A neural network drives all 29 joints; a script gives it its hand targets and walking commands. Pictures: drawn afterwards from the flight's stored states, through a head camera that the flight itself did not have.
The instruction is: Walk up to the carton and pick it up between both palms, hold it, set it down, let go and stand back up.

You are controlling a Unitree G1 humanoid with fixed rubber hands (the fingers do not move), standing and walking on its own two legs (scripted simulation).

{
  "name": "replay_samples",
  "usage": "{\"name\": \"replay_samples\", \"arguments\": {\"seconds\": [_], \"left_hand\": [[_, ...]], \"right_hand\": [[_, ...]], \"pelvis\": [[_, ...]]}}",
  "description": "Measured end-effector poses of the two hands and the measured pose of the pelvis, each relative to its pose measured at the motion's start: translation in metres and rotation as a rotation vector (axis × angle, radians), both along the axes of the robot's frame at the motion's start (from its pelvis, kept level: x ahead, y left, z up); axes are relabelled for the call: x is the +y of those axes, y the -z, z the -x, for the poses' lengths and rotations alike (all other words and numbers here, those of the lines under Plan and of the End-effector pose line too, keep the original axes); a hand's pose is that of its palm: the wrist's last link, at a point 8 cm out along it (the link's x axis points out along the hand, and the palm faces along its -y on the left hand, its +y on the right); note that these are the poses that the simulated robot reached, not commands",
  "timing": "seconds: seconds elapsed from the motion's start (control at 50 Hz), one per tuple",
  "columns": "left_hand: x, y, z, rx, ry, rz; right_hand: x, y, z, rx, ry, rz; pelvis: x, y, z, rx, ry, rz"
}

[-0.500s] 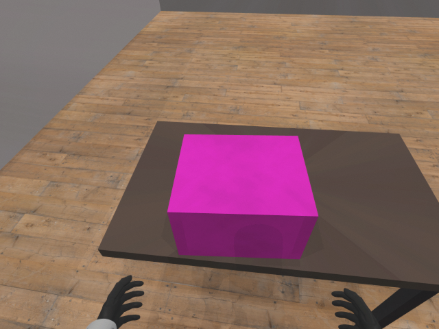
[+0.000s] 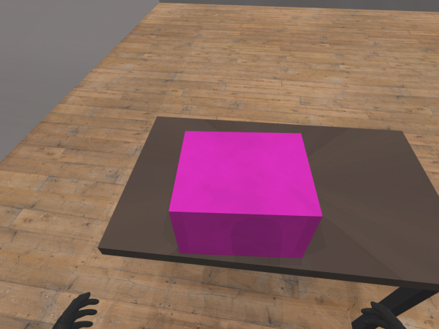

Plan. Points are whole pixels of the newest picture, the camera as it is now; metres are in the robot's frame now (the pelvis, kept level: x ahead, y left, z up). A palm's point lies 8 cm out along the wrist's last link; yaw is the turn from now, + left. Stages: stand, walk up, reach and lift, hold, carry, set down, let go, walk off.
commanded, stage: stand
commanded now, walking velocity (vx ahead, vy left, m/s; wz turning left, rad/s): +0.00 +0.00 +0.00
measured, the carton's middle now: (241, 192) +0.44 +0.00 -0.05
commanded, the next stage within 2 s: none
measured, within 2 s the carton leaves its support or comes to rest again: neither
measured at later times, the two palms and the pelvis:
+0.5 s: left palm out of the picture +0.11 +0.32 -0.08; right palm out of the picture +0.12 -0.28 -0.09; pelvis +0.00 +0.00 +0.00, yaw +0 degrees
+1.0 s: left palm out of the picture +0.10 +0.32 -0.09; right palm out of the picture +0.12 -0.29 -0.09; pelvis +0.00 +0.00 +0.00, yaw +0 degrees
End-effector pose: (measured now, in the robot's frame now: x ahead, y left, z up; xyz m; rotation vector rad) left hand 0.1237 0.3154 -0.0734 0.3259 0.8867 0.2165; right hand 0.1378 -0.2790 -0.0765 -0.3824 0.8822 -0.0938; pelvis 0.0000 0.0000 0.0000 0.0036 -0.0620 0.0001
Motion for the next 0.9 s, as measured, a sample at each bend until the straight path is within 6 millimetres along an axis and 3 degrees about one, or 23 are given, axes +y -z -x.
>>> {"name": "replay_samples", "arguments": {"seconds": [0.9], "left_hand": [[0.006,0.014,0.025,0.095,-0.044,-0.001]], "right_hand": [[-0.006,0.013,0.022,0.089,0.048,-0.004]], "pelvis": [[0.0,0.0,0.001,-0.001,0.0,0.0]]}}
